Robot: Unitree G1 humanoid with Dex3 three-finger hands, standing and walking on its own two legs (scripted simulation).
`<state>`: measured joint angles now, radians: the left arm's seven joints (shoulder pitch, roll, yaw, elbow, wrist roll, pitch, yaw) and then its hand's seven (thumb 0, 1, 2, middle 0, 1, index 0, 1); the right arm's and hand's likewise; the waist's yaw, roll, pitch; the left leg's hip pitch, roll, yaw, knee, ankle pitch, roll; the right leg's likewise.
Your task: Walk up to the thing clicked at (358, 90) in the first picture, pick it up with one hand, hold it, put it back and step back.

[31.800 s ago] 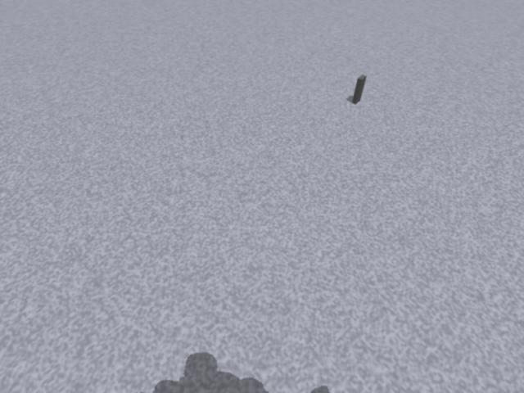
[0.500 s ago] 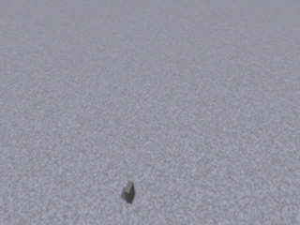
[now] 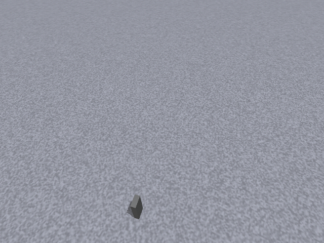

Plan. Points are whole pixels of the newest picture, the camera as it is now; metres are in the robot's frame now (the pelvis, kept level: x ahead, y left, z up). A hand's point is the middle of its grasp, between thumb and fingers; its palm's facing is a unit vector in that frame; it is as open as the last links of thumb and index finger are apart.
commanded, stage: stand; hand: left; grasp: from the side
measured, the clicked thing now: (137, 207) +0.45 +0.16 -0.69
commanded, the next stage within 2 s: step back in 0.94 s
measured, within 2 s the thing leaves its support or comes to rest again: neither
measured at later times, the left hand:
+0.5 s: hand out of the picture +0.10 +0.24 -0.15, palm faces +0.00 -0.94 -0.35, open 7.4 cm
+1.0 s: hand out of the picture +0.11 +0.24 -0.15, palm faces +0.01 -0.94 -0.35, open 7.4 cm
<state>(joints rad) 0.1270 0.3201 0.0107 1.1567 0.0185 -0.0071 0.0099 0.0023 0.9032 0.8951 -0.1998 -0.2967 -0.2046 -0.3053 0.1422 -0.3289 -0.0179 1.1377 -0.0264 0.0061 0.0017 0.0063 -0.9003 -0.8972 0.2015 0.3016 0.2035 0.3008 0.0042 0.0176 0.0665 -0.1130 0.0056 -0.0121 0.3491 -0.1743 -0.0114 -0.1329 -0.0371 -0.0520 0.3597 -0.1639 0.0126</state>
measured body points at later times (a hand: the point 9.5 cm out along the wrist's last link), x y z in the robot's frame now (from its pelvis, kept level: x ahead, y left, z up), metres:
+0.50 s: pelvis +0.02 +0.00 +0.00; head +0.02 -0.01 +0.45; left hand +0.10 +0.29 -0.13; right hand +0.09 -0.30 -0.14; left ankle +0.01 +0.13 -0.75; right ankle +0.02 -0.13 -0.75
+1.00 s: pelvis +0.02 -0.01 +0.00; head +0.04 -0.02 +0.45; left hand +0.11 +0.29 -0.13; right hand +0.10 -0.31 -0.14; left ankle +0.01 +0.13 -0.75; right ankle +0.02 -0.13 -0.75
